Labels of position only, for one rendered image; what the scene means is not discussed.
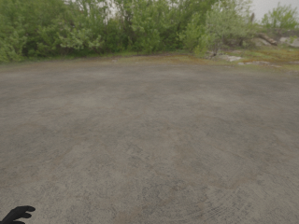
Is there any robot left hand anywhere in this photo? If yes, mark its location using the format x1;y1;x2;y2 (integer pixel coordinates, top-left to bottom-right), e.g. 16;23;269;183
0;205;36;224

